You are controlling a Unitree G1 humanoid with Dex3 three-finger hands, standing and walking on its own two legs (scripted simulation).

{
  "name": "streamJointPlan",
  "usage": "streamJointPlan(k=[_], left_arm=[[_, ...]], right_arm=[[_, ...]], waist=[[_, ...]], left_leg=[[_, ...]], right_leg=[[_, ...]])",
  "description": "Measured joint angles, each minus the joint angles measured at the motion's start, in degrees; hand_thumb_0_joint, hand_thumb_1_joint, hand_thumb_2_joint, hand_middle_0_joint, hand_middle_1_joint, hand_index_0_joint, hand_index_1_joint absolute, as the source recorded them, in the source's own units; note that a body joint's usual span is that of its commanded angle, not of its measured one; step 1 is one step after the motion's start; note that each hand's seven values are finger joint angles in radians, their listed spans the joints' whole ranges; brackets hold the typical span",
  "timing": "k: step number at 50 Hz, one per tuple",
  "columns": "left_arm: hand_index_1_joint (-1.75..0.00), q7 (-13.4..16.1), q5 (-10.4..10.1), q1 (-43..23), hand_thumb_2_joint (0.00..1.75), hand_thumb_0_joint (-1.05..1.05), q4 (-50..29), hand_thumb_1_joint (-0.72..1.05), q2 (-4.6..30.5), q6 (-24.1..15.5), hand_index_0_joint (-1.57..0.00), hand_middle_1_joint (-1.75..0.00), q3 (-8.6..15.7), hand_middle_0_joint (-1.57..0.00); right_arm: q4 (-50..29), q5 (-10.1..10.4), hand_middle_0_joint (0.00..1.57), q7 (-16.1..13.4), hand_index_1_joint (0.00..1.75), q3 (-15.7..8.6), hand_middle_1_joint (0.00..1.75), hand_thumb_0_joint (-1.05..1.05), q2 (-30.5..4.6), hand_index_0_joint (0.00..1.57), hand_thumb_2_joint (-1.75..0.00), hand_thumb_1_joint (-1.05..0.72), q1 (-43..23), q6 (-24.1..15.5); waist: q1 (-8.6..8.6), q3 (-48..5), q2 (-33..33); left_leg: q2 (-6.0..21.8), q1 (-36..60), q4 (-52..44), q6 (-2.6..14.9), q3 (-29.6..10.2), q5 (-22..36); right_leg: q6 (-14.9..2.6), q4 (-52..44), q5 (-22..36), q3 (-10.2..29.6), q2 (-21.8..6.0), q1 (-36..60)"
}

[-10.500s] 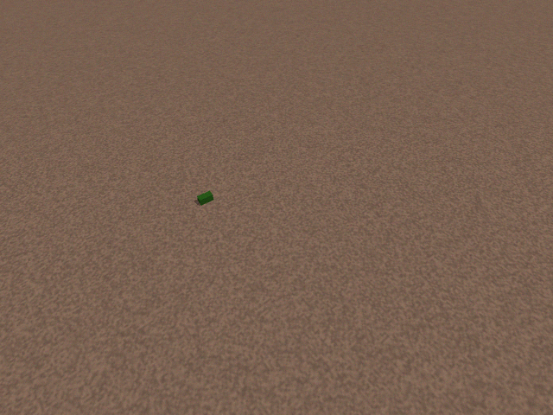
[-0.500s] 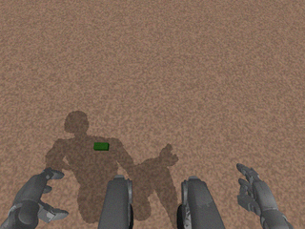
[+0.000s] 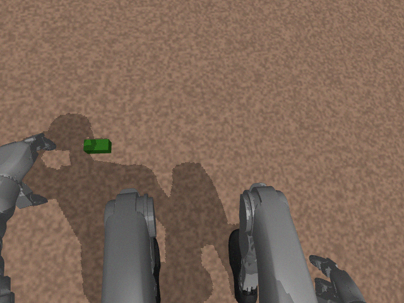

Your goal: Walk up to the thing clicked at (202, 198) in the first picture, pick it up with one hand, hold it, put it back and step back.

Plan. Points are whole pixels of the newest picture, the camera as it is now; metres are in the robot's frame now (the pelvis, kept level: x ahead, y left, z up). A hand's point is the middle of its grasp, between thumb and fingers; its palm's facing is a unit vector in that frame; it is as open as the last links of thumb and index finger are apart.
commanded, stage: rise first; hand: left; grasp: from above
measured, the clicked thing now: (98, 146) +0.49 +0.30 -0.37
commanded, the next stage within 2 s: none
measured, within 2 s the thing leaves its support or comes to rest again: neither
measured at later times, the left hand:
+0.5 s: hand (45, 161) +0.40 +0.36 -0.20, palm faces -0.48 -0.10 -0.87, open 12.1 cm
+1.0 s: hand (54, 155) +0.42 +0.36 -0.23, palm faces -0.46 -0.07 -0.89, open 11.9 cm
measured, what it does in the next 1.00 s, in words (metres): lowers itself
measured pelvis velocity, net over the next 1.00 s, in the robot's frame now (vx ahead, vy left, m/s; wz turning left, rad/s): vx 0.01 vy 0.00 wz -0.05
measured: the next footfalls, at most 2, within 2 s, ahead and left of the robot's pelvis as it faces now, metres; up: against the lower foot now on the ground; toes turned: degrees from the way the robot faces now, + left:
none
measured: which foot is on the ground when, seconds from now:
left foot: down 0.00-1.00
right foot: down 0.00-1.00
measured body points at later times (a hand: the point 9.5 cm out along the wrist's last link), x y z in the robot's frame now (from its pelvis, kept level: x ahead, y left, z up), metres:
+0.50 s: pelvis +0.00 +0.00 -0.05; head +0.23 +0.07 +0.33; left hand +0.42 +0.36 -0.15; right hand +0.11 -0.28 -0.17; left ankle +0.09 +0.13 -0.35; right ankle +0.10 -0.14 -0.35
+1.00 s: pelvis +0.01 +0.00 -0.07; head +0.25 +0.07 +0.30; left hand +0.44 +0.36 -0.18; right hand +0.10 -0.28 -0.19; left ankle +0.09 +0.13 -0.35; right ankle +0.10 -0.14 -0.35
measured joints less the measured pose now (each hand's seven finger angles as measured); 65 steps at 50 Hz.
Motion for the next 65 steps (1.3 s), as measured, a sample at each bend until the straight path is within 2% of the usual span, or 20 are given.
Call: streamJointPlan(k=[6,14,22,30,38,44,65], left_arm=[[-0.69,3.9,5.7,-4.2,0.76,0.0,5.4,-0.19,2.4,-2.0,-0.4,-0.66,-0.2,-0.41],[-0.69,7.7,11.6,-9.1,0.75,0.0,11.7,-0.2,4.6,-2.2,-0.38,-0.68,-0.6,-0.39],[-0.69,9.7,15.4,-11.8,0.73,0.0,15.0,-0.19,6.4,-3.3,-0.39,-0.69,-0.7,-0.38],[-0.69,11.6,18.1,-13.1,0.71,0.0,17.1,-0.18,8.2,-4.9,-0.4,-0.69,-0.3,-0.39],[-0.69,13.4,19.8,-13.6,0.7,0.0,18.3,-0.17,9.3,-6.0,-0.4,-0.7,0.2,-0.39],[-0.69,14.8,20.3,-14.2,0.69,0.0,19.6,-0.16,9.8,-6.2,-0.41,-0.7,0.8,-0.4],[-0.65,15.7,20.3,-16.3,0.69,0.0,21.8,-0.15,10.9,-5.3,-0.44,-0.64,0.9,-0.44]], right_arm=[[0.9,-1.3,0.21,0.8,0.3,0.8,0.3,0.01,-0.2,0.2,-0.9,-0.91,0.6,1.7],[1.4,-2.9,0.21,1.5,0.3,1.3,0.3,0.01,-0.4,0.2,-0.9,-0.91,-0.3,3.4],[1.7,-4.4,0.21,2.0,0.3,1.9,0.3,0.0,-0.2,0.2,-0.9,-0.91,-1.6,4.2],[2.0,-5.6,0.21,2.3,0.3,2.6,0.3,0.0,0.4,0.2,-0.9,-0.91,-2.7,4.8],[2.6,-6.5,0.21,2.5,0.3,2.9,0.3,0.0,0.6,0.2,-0.9,-0.91,-3.4,5.3],[2.9,-7.1,0.21,2.6,0.3,3.2,0.3,0.0,0.6,0.2,-0.9,-0.91,-3.6,5.4],[3.5,-8.5,0.21,2.8,0.3,4.1,0.3,0.0,0.3,0.2,-0.9,-0.91,-3.8,5.3]], waist=[[-1.66,0.4,-0.4],[-3.26,0.7,-1.1],[-3.91,1.3,-1.5],[-4.43,1.9,-2.0],[-4.88,2.5,-2.3],[-5.26,2.8,-2.5],[-6.33,3.6,-2.7]], left_leg=[[-0.4,-3.2,3.5,0.19,-0.8,0.4],[-0.8,-6.3,6.7,0.24,-1.5,0.4],[-1.0,-8.1,9.1,0.04,-2.0,-0.2],[-1.1,-9.5,11.2,-0.18,-2.7,-1.0],[-1.0,-10.5,12.8,-0.32,-3.0,-1.7],[-0.9,-11.1,13.7,-0.6,-3.3,-2.2],[-1.3,-12.0,15.0,-0.95,-4.1,-2.8]], right_leg=[[0.08,2.9,0.2,-0.4,0.1,-2.5],[0.24,5.9,0.0,-0.6,0.2,-5.1],[0.47,8.2,-0.6,-0.7,0.4,-6.7],[0.56,10.0,-1.2,-0.9,0.7,-8.0],[0.63,11.5,-1.8,-0.9,1.0,-9.1],[0.66,12.4,-2.1,-1.0,1.2,-9.9],[0.83,13.3,-2.6,-1.6,1.3,-10.6]])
